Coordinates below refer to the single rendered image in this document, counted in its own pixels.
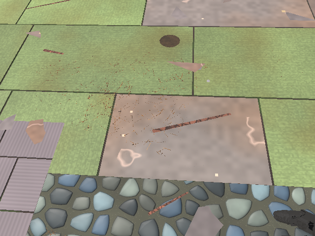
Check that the robot right hand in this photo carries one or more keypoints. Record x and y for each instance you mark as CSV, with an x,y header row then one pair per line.
x,y
303,219

